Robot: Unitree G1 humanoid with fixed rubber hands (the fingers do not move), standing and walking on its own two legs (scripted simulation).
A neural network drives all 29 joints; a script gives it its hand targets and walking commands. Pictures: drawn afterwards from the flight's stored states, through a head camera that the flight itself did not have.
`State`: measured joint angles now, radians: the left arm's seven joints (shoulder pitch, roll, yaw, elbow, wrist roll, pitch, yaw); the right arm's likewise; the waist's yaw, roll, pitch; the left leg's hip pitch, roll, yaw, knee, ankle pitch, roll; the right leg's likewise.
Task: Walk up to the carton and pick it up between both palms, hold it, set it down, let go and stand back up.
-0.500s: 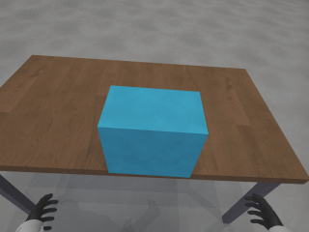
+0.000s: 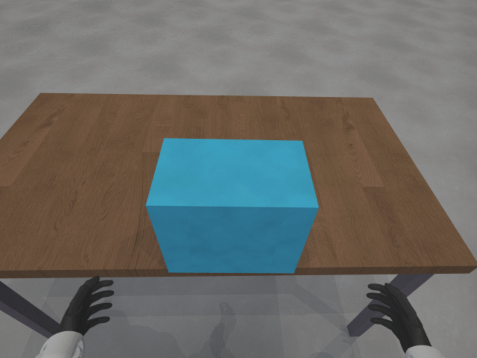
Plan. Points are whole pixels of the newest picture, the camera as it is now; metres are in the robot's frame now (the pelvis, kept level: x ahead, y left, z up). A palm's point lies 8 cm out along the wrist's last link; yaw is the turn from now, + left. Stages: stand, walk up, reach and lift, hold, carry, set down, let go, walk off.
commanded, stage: reach and lift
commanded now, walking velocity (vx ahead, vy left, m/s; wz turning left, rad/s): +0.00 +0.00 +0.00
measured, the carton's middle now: (232, 209) +0.38 +0.04 +0.01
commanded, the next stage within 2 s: none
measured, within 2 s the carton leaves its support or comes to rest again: neither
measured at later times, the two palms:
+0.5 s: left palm (67, 322) +0.15 +0.26 +0.03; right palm (398, 320) +0.17 -0.21 +0.03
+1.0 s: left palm (67, 266) +0.21 +0.27 +0.09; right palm (391, 271) +0.23 -0.21 +0.07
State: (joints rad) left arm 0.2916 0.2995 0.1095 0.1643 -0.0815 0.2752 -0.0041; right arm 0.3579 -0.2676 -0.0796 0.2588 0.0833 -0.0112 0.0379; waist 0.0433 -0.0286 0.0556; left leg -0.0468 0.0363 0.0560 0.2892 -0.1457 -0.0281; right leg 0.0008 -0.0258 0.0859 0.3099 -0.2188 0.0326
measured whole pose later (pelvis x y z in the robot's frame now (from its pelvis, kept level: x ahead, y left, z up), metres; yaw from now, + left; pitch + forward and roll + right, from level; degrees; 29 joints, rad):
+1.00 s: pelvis +0.00 +0.00 +0.00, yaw +0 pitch -4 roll +0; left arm 0.20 0.39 0.10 -0.13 -0.31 0.22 -0.03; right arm 0.27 -0.25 -0.06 -0.19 0.29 0.18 -0.09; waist 0.06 0.01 0.04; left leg -0.09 0.04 0.05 0.29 -0.14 -0.02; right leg -0.03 -0.02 0.08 0.29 -0.20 0.03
